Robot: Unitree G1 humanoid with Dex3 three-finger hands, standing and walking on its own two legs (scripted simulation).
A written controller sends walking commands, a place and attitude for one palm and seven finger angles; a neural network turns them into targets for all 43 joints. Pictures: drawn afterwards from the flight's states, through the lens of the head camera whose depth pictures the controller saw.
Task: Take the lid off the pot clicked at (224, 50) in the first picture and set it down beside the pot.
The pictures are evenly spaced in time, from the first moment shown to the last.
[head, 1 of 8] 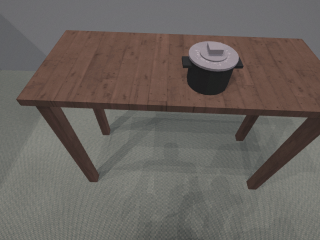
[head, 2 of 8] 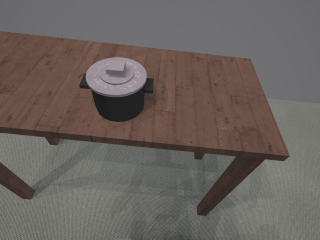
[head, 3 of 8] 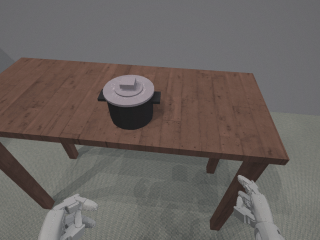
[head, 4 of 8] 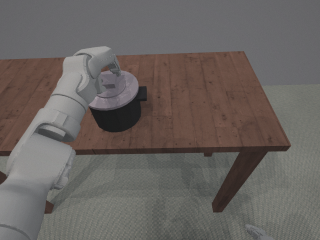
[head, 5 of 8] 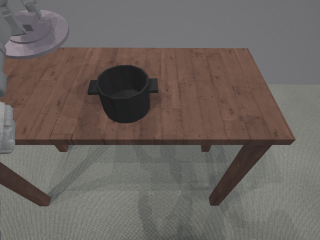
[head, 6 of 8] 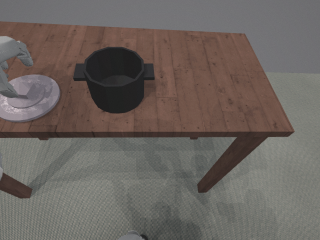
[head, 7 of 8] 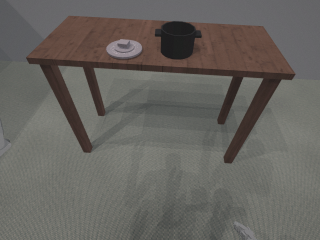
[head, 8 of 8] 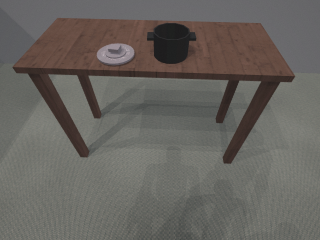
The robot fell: no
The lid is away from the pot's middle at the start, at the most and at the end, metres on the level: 0.00 0.25 0.24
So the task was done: yes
